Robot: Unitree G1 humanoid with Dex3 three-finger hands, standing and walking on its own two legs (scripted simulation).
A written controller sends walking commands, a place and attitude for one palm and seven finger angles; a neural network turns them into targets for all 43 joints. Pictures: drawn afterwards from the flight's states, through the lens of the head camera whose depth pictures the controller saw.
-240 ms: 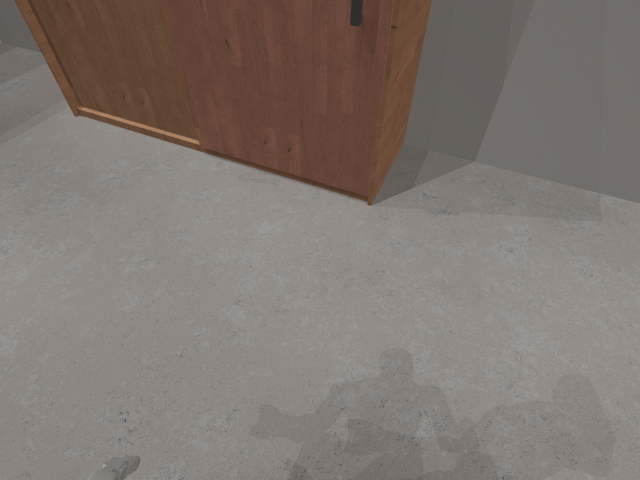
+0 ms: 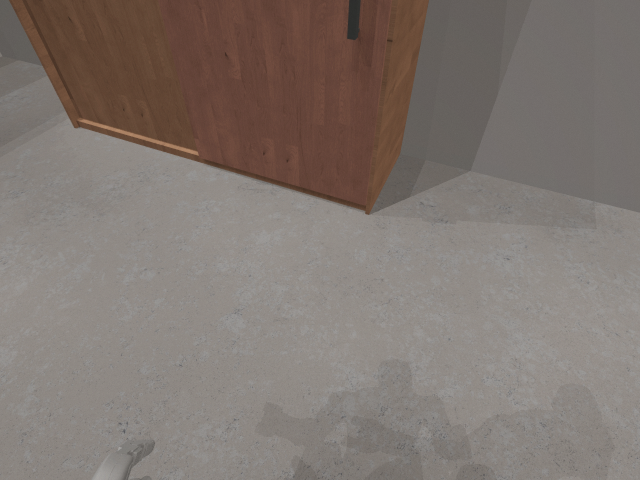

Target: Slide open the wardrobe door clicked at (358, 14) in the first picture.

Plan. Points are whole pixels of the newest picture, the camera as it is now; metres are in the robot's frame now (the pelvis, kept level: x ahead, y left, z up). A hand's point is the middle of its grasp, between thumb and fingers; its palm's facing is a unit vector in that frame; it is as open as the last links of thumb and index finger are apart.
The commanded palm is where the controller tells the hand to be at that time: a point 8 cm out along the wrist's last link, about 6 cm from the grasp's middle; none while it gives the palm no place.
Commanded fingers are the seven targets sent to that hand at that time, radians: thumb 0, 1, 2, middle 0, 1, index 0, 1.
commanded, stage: stand and wait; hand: right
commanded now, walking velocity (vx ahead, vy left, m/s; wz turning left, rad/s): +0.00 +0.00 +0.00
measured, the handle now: out of the picture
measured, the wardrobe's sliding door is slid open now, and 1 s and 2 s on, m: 0.00 0.00 0.00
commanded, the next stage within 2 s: look at it before walking up in 0.86 s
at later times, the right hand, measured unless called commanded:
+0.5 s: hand out of the picture +0.05 -0.23 -0.15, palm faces -0.03 +0.94 -0.34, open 7.4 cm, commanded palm none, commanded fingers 0.00 -0.90 -0.90 0.20 0.30 0.20 0.30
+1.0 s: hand out of the picture +0.04 -0.22 -0.15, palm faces -0.04 +0.94 -0.32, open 7.4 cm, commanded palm none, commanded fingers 0.00 -0.90 -0.90 0.20 0.30 0.20 0.30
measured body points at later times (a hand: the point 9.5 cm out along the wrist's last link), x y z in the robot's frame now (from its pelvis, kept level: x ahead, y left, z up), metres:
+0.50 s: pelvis -0.02 +0.01 +0.01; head -0.02 +0.01 +0.46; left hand +0.06 +0.31 -0.12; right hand +0.05 -0.28 -0.12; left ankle -0.02 +0.14 -0.74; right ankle -0.03 -0.11 -0.74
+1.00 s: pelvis -0.03 +0.02 +0.01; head -0.03 +0.02 +0.46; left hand +0.03 +0.32 -0.13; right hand +0.04 -0.27 -0.13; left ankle -0.02 +0.14 -0.74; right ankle -0.03 -0.11 -0.74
